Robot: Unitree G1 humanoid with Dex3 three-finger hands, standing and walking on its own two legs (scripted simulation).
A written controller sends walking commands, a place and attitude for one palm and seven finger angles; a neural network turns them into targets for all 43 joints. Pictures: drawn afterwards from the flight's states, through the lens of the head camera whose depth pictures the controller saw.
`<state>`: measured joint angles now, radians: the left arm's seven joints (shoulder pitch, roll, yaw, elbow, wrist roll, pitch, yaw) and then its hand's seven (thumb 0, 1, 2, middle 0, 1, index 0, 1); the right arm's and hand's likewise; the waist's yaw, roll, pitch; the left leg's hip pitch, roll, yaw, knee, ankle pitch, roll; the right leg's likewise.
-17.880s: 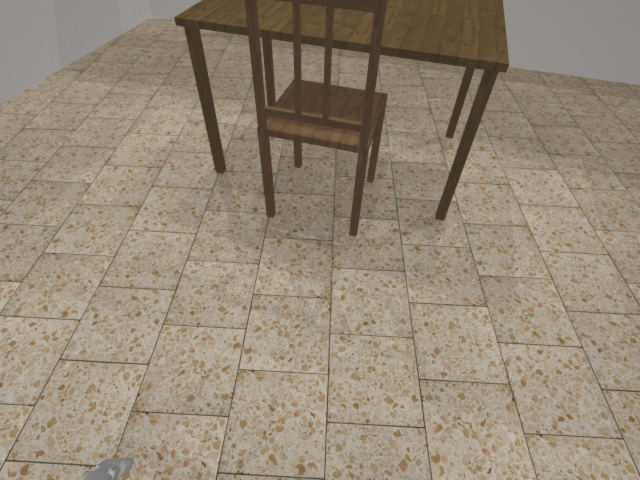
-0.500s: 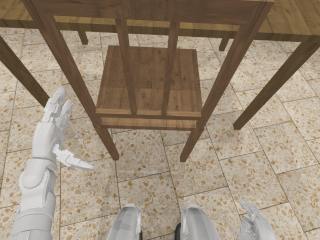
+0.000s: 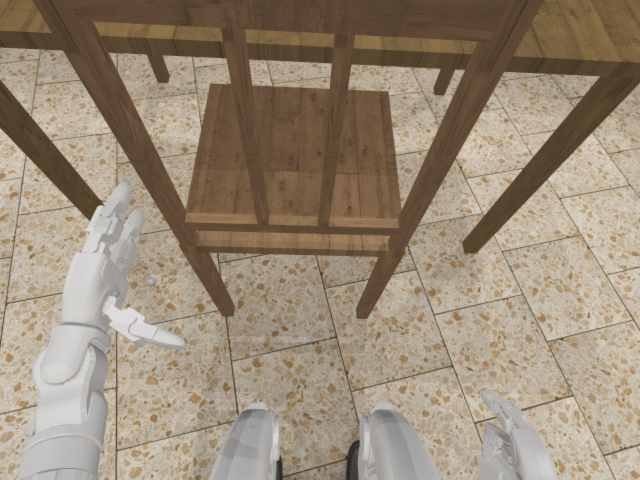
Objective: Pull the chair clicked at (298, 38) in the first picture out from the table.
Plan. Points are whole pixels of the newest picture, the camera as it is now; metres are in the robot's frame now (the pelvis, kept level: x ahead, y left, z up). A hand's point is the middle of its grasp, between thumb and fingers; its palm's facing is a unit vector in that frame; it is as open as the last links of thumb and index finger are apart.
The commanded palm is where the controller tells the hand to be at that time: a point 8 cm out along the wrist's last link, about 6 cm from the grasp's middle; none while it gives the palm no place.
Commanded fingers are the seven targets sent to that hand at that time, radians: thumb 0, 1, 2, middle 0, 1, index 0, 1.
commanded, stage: push the fingers through the gap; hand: left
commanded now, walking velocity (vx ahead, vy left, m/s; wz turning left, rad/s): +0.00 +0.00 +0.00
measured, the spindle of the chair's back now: (252, 151) +0.50 +0.10 +0.06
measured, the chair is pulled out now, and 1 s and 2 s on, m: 0.00 0.00 0.00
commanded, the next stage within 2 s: hook a spindle and tug to test in 1.68 s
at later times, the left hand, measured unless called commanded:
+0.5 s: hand (147, 238) +0.39 +0.22 +0.02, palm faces +0.00 -1.00 -0.04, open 16.9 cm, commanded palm +0.37 +0.27 +0.02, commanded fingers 0.00 -0.50 0.30 -0.06 -0.08 -0.06 -0.08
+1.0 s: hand (158, 209) +0.43 +0.22 +0.02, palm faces -0.01 -1.00 -0.04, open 16.9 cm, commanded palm +0.41 +0.27 +0.02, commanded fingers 0.00 -0.50 0.30 -0.06 -0.08 -0.06 -0.08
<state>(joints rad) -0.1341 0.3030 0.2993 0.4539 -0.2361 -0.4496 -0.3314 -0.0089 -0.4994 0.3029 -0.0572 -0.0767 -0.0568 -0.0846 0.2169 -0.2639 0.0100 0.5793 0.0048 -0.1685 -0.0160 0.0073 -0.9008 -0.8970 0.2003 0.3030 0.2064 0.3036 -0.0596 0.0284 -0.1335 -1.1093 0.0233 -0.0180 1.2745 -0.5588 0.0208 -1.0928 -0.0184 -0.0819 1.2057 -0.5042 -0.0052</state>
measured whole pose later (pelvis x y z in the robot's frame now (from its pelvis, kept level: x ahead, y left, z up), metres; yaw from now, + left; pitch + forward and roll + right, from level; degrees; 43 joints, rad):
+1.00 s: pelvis +0.00 +0.01 +0.00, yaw -1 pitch +25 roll -4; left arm -0.52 0.39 0.38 0.82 -0.17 -0.47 -0.31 -0.01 -0.50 0.30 -0.06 -0.08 -0.06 -0.08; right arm 0.27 -0.27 0.02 0.64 -0.01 -0.09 0.01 0.00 -0.90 -0.90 0.20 0.30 0.21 0.30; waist -0.11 0.03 -0.14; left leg -1.16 0.02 -0.01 1.28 -0.56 0.04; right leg -1.14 -0.01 -0.07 1.19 -0.49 0.01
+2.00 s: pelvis +0.00 +0.01 -0.01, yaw -2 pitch +27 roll -4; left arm -0.67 0.45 0.42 0.98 -0.12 -0.49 -0.29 -0.01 -0.50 0.30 -0.12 -0.28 -0.12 -0.29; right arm 0.28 -0.26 0.03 0.62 -0.02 0.00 0.03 0.00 -0.90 -0.90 0.20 0.30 0.21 0.30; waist -0.14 0.03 -0.13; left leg -1.21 0.03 -0.02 1.30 -0.56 0.04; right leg -1.18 -0.01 -0.07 1.21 -0.49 0.01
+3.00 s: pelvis +0.01 +0.01 +0.00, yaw -2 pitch +26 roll -4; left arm -0.54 0.40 0.42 0.85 -0.15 -0.48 -0.28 0.02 0.64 0.76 -0.46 -1.45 -0.44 -1.45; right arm 0.29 -0.25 0.03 0.60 -0.01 0.00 0.03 0.00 -0.90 -0.90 0.20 0.30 0.21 0.30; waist -0.14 0.03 -0.14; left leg -1.15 0.04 0.00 1.27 -0.57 0.04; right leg -1.14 0.00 -0.05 1.18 -0.49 0.01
